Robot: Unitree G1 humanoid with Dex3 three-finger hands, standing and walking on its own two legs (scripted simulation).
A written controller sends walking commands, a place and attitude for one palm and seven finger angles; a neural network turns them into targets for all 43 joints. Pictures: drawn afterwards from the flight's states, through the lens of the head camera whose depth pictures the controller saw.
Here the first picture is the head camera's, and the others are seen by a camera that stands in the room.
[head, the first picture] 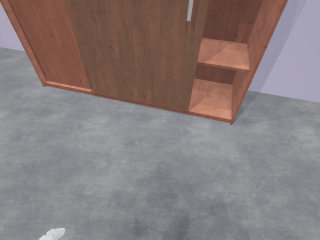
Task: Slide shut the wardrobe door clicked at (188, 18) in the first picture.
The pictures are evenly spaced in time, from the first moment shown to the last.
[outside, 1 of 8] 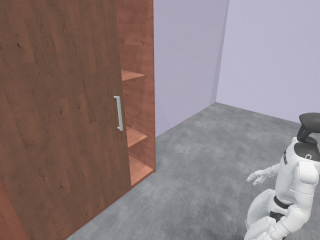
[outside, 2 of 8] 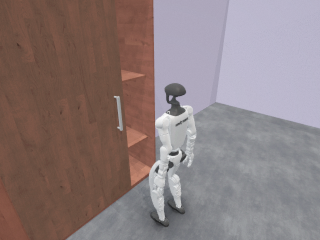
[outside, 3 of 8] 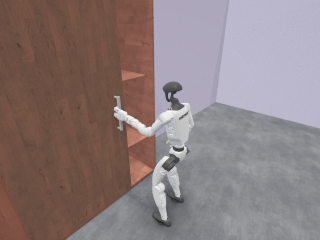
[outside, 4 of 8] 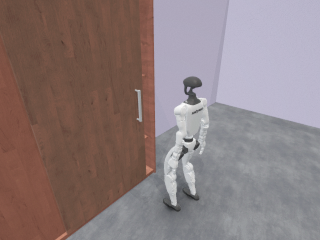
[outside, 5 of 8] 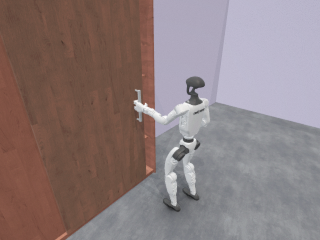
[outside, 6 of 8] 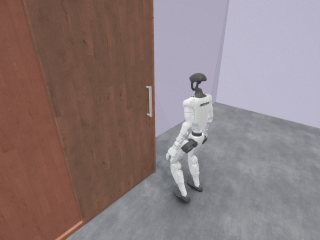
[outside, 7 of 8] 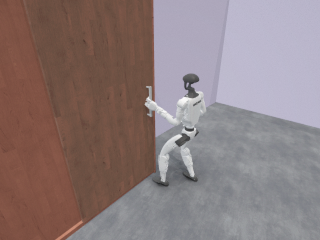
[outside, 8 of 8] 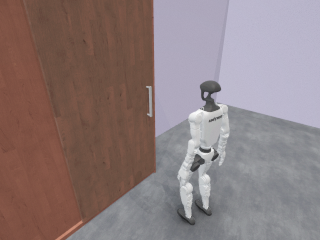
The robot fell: no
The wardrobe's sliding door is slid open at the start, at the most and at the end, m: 0.38 0.38 0.00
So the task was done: yes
